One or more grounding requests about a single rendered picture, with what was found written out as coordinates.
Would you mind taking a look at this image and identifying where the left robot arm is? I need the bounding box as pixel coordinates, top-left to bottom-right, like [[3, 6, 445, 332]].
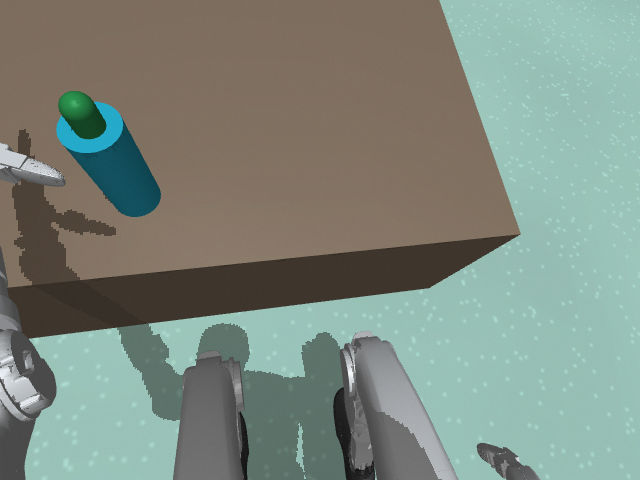
[[0, 246, 57, 480]]

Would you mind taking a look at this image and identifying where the right robot foot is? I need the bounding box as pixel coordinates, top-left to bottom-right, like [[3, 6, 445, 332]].
[[333, 387, 375, 480]]

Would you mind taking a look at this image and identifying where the right robot hand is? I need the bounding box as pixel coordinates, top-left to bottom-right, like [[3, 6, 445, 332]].
[[477, 443, 540, 480]]

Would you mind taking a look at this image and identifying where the bottle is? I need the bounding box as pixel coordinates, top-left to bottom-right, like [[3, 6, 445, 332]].
[[56, 91, 161, 217]]

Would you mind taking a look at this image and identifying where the left robot hand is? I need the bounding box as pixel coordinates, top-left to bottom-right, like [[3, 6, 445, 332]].
[[0, 143, 66, 187]]

